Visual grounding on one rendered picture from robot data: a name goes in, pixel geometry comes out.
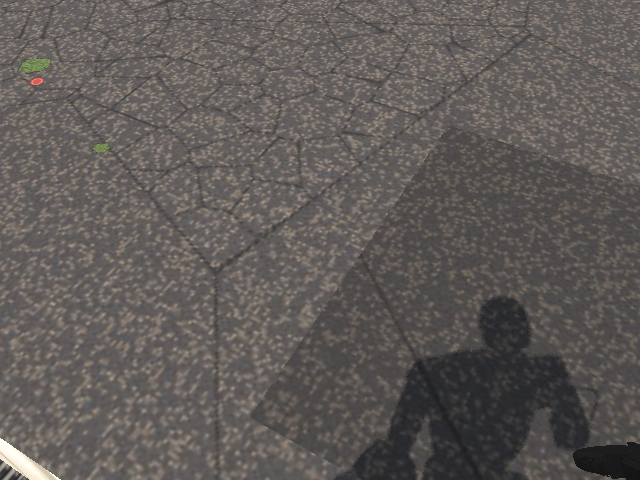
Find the robot right hand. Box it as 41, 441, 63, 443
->
573, 442, 640, 480

